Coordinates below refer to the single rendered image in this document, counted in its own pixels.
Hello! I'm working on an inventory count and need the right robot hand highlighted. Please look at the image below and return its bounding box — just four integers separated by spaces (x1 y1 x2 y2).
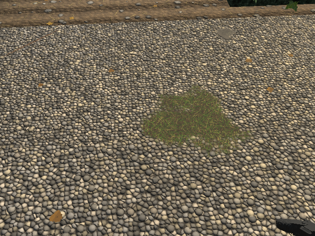
276 218 315 236

